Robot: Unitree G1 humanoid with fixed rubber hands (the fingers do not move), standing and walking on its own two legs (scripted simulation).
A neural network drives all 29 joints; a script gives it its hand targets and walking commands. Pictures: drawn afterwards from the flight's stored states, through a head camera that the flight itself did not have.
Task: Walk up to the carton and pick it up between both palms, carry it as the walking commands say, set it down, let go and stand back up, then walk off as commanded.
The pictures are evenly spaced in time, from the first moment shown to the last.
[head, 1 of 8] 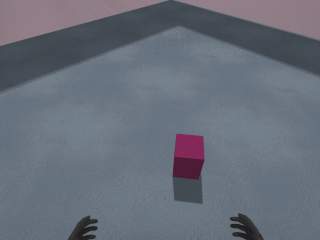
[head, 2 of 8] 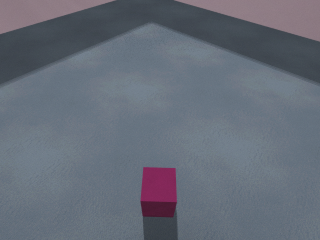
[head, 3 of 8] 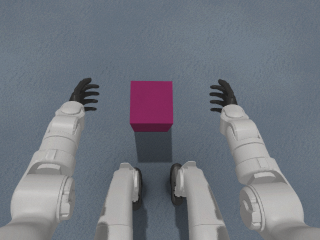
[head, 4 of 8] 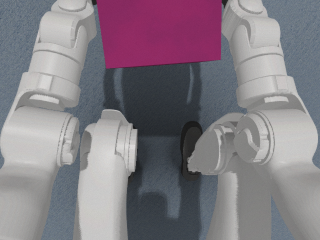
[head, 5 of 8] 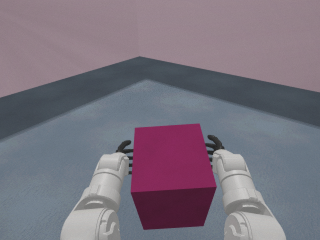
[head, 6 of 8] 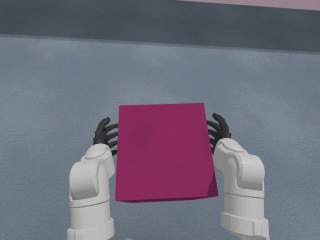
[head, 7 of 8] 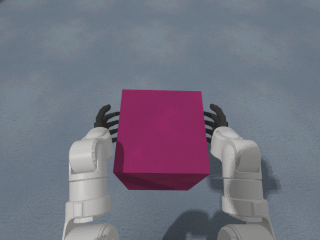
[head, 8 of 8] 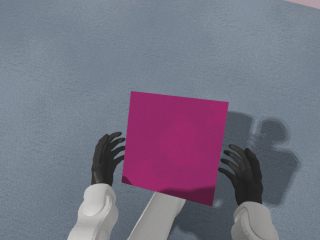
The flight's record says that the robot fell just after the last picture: yes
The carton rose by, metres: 0.67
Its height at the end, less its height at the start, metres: +0.32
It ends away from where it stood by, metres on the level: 6.47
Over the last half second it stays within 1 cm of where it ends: no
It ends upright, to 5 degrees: no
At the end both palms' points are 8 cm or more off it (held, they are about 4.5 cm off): no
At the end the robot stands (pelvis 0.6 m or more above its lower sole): no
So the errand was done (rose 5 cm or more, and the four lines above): no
